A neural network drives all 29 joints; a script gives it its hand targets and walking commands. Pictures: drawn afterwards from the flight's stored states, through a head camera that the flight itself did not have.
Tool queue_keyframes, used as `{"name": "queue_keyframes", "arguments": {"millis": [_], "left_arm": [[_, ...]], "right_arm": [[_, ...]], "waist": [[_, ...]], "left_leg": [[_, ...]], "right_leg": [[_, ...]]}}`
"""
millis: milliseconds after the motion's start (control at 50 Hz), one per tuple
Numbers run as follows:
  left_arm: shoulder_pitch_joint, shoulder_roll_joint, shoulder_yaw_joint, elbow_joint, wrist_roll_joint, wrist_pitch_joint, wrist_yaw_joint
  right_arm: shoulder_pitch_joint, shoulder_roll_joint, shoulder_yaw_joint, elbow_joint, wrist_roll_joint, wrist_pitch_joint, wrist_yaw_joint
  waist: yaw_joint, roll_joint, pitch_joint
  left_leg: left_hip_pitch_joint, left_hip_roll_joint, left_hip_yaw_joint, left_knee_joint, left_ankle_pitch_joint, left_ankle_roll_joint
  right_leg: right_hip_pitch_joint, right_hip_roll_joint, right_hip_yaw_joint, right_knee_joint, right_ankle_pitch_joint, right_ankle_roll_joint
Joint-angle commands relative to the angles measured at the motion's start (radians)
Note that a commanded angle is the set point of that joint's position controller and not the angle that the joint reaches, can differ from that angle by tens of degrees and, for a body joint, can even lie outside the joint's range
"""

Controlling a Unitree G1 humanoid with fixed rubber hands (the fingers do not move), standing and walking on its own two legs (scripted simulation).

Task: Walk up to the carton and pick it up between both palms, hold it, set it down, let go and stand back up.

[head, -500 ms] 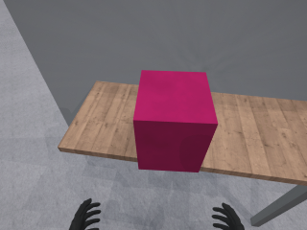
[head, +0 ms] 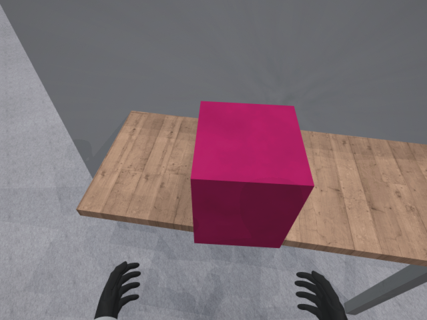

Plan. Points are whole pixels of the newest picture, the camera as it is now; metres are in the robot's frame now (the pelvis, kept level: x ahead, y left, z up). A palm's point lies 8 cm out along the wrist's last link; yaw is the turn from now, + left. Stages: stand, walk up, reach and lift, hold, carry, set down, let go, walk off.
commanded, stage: reach and lift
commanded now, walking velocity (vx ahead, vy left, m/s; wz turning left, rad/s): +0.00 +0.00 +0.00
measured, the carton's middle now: (241, 177) +0.43 -0.07 +0.01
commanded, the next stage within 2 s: none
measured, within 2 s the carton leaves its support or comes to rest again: neither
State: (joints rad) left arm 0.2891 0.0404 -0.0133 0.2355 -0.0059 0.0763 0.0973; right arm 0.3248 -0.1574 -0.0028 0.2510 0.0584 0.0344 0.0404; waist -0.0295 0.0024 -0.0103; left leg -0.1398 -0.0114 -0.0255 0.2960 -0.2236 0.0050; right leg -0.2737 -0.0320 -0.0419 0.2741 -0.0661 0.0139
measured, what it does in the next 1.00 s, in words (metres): stands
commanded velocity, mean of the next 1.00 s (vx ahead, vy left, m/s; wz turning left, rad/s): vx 0.00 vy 0.00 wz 0.00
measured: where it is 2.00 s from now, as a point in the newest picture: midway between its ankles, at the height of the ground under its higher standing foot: outside the picture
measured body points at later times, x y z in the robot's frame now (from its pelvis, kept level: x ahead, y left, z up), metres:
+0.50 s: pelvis +0.00 +0.00 +0.00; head +0.02 -0.01 +0.45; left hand +0.24 +0.16 -0.02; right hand +0.22 -0.22 -0.02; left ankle -0.05 +0.12 -0.75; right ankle +0.04 -0.13 -0.75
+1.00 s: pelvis +0.01 +0.01 +0.00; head +0.03 +0.01 +0.45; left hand +0.38 +0.16 +0.09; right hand +0.37 -0.22 +0.09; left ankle -0.05 +0.12 -0.75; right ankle +0.04 -0.13 -0.75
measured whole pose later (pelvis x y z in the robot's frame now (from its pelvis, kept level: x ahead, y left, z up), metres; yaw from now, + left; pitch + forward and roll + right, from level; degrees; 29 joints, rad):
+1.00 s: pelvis +0.01 +0.01 +0.00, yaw +0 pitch +8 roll +0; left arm -0.37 0.11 0.03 0.18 -0.11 0.57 0.16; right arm -0.37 -0.27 -0.09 0.26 0.14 0.49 -0.02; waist -0.02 0.01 -0.12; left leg -0.17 -0.02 -0.02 0.21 -0.18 0.01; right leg -0.29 -0.04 -0.04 0.16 -0.01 0.02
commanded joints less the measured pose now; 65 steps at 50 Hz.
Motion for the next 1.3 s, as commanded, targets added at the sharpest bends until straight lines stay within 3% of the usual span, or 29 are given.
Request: {"name": "queue_keyframes", "arguments": {"millis": [0,120,180,240,260,300,360,420,500,520,580,640,660,700,740,760,820,840,860,940,960,980,1040,1060,1100,1140,1220,1280], "left_arm": [[-0.081,0.008,-0.009,-0.136,0.013,-0.072,-0.004],[-0.102,0.006,-0.016,-0.126,0.014,-0.135,0.021],[-0.130,0.002,-0.028,-0.117,0.013,-0.160,0.024],[-0.141,-0.013,-0.048,-0.115,0.011,-0.165,0.029],[-0.164,-0.003,-0.028,-0.111,0.019,-0.166,0.026],[-0.189,0.003,-0.036,-0.142,0.015,-0.161,0.026],[-0.212,0.000,-0.029,-0.148,0.019,-0.150,0.032],[-0.242,0.016,-0.010,-0.161,0.020,-0.139,0.029],[-0.219,0.014,-0.013,-0.145,0.015,-0.070,0.027],[-0.247,0.017,-0.003,-0.141,0.014,-0.048,0.025],[-0.284,0.023,-0.009,-0.170,0.005,0.014,0.020],[-0.353,0.049,0.013,-0.206,-0.001,0.077,0.020],[-0.393,0.058,0.024,-0.252,0.010,0.098,0.021],[-0.524,0.083,0.047,-0.312,-0.007,0.141,0.028],[-0.682,0.121,0.049,-0.377,-0.039,0.189,0.033],[-0.744,0.114,0.034,-0.407,-0.057,0.214,0.035],[-0.844,0.122,0.031,-0.357,-0.116,0.311,0.051],[-0.856,0.123,0.038,-0.314,-0.130,0.352,0.057],[-0.865,0.126,0.040,-0.270,-0.127,0.393,0.060],[-0.665,0.041,0.033,-0.088,-0.101,0.550,0.058],[-0.654,0.035,0.045,-0.049,-0.088,0.573,0.055],[-0.652,0.048,0.055,-0.059,-0.087,0.580,0.055],[-0.809,0.078,0.056,-0.196,-0.076,0.569,0.050],[-0.896,0.107,0.066,-0.267,-0.060,0.557,0.052],[-1.102,0.148,0.067,-0.415,-0.064,0.523,0.063],[-1.159,0.166,0.066,-0.445,-0.074,0.507,0.075],[-1.090,0.127,0.080,-0.270,-0.079,0.533,0.078],[-1.107,0.105,0.093,-0.071,-0.073,0.585,0.065]], "right_arm": [[-0.067,-0.104,-0.055,-0.130,0.002,-0.088,0.017],[-0.092,-0.135,-0.057,-0.108,0.015,-0.149,0.043],[-0.115,-0.119,-0.039,-0.087,0.033,-0.169,0.044],[-0.148,-0.127,-0.035,-0.110,0.032,-0.182,0.040],[-0.155,-0.122,-0.037,-0.108,0.031,-0.183,0.038],[-0.163,-0.130,-0.043,-0.111,0.027,-0.180,0.028],[-0.204,-0.123,-0.057,-0.143,0.015,-0.163,0.021],[-0.210,-0.113,-0.047,-0.146,0.032,-0.145,0.012],[-0.224,-0.113,-0.036,-0.184,0.022,-0.087,0.003],[-0.239,-0.105,-0.033,-0.175,0.028,-0.066,0.002],[-0.288,-0.105,-0.028,-0.220,0.029,-0.010,-0.010],[-0.344,-0.110,-0.039,-0.242,0.037,0.059,-0.024],[-0.366,-0.108,-0.049,-0.258,0.038,0.083,-0.024],[-0.481,-0.126,-0.075,-0.293,0.044,0.131,-0.029],[-0.660,-0.173,-0.104,-0.370,0.048,0.177,-0.042],[-0.711,-0.179,-0.106,-0.371,0.073,0.198,-0.051],[-0.857,-0.195,-0.086,-0.353,0.124,0.284,-0.073],[-0.897,-0.207,-0.090,-0.323,0.116,0.319,-0.079],[-0.918,-0.200,-0.092,-0.260,0.133,0.355,-0.079],[-0.787,-0.174,-0.099,-0.044,0.077,0.484,-0.050],[-0.796,-0.193,-0.117,-0.036,0.055,0.495,-0.038],[-0.802,-0.191,-0.119,-0.041,0.045,0.502,-0.028],[-0.912,-0.212,-0.147,-0.100,0.045,0.498,-0.012],[-0.967,-0.221,-0.164,-0.122,0.043,0.487,-0.012],[-1.121,-0.232,-0.174,-0.192,0.071,0.467,-0.020],[-1.170,-0.238,-0.192,-0.201,0.098,0.457,-0.039],[-1.152,-0.259,-0.188,-0.139,0.097,0.463,-0.058],[-1.220,-0.251,-0.176,-0.025,0.074,0.508,-0.056]], "waist": [[-0.010,0.038,-0.116],[0.000,-0.040,-0.041],[0.006,0.000,-0.044],[-0.004,-0.028,-0.078],[0.004,-0.027,-0.078],[-0.013,-0.003,-0.077],[-0.013,-0.050,-0.115],[-0.002,-0.021,-0.126],[-0.005,-0.073,-0.143],[-0.004,-0.050,-0.143],[-0.014,-0.071,-0.156],[-0.008,-0.047,-0.164],[0.002,-0.040,-0.186],[-0.008,-0.012,-0.216],[-0.024,-0.041,-0.282],[-0.013,-0.005,-0.308],[0.002,0.023,-0.393],[0.005,0.007,-0.424],[0.020,0.030,-0.432],[0.017,-0.003,-0.395],[0.018,-0.024,-0.403],[0.014,-0.064,-0.393],[-0.001,-0.066,-0.416],[0.002,-0.045,-0.455],[-0.022,-0.045,-0.569],[-0.023,-0.018,-0.629],[0.005,0.038,-0.643],[0.013,-0.016,-0.556]], "left_leg": [[-0.274,-0.021,0.021,-0.097,0.124,-0.023],[-0.265,-0.014,0.007,-0.117,0.032,-0.013],[-0.267,-0.013,0.012,-0.121,0.008,-0.004],[-0.237,-0.015,0.013,-0.123,0.004,0.006],[-0.246,-0.019,0.017,-0.125,0.003,0.002],[-0.234,-0.019,0.019,-0.131,0.000,0.004],[-0.221,-0.016,0.017,-0.130,0.030,0.013],[-0.225,-0.028,0.027,-0.141,0.049,0.007],[-0.197,-0.030,0.028,-0.168,0.073,0.013],[-0.199,-0.035,0.031,-0.173,0.084,0.013],[-0.184,-0.036,0.036,-0.185,0.115,0.017],[-0.201,-0.037,0.028,-0.190,0.138,0.009],[-0.198,-0.035,0.042,-0.194,0.131,0.004],[-0.212,-0.029,0.033,-0.182,0.134,0.010],[-0.205,-0.022,0.029,-0.160,0.134,0.009],[-0.227,-0.022,0.034,-0.154,0.116,0.003],[-0.259,-0.009,0.030,-0.127,0.134,-0.003],[-0.240,-0.003,0.025,-0.121,0.166,-0.009],[-0.238,-0.009,0.029,-0.117,0.168,-0.011],[-0.130,-0.011,0.011,-0.115,0.449,-0.055],[-0.097,-0.010,0.006,-0.118,0.509,-0.071],[-0.052,-0.020,0.002,-0.113,0.584,-0.081],[-0.015,-0.033,0.010,-0.118,0.685,-0.094],[-0.007,-0.035,0.016,-0.118,0.685,-0.092],[-0.013,-0.049,0.026,-0.091,0.656,-0.085],[-0.008,-0.052,0.032,-0.079,0.605,-0.071],[-0.053,-0.044,0.039,-0.069,0.509,-0.066],[-0.135,-0.049,0.049,-0.104,0.369,-0.058]], "right_leg": [[0.422,0.052,0.006,0.067,0.206,-0.021],[0.407,0.056,-0.003,0.052,0.090,-0.029],[0.417,0.057,0.002,0.052,0.066,-0.032],[0.434,0.057,0.003,0.048,0.081,-0.033],[0.427,0.059,0.000,0.037,0.080,-0.037],[0.433,0.058,-0.001,0.029,0.091,-0.030],[0.450,0.053,0.006,0.028,0.126,-0.029],[0.484,0.049,0.005,0.025,0.189,-0.022],[0.511,0.039,0.017,0.005,0.261,-0.015],[0.515,0.039,0.015,0.003,0.271,-0.010],[0.536,0.037,0.011,-0.002,0.322,-0.001],[0.556,0.035,0.011,-0.013,0.361,-0.006],[0.564,0.034,0.014,-0.011,0.354,-0.008],[0.544,0.032,0.018,0.002,0.343,-0.011],[0.525,0.035,0.006,0.011,0.319,-0.009],[0.506,0.028,0.006,0.021,0.291,-0.016],[0.498,0.026,0.006,0.032,0.255,-0.023],[0.463,0.030,-0.001,0.036,0.245,-0.021],[0.443,0.031,0.004,0.026,0.224,-0.023],[0.413,0.062,0.010,-0.032,0.369,-0.027],[0.418,0.069,0.007,-0.059,0.414,-0.030],[0.429,0.074,0.011,-0.077,0.503,-0.025],[0.489,0.074,0.019,-0.080,0.645,-0.020],[0.503,0.072,0.020,-0.070,0.662,-0.016],[0.571,0.067,0.018,-0.020,0.726,-0.019],[0.568,0.062,0.009,0.005,0.701,-0.014],[0.493,0.051,0.003,-0.013,0.520,-0.018],[0.466,0.060,-0.012,-0.015,0.395,-0.007]]}}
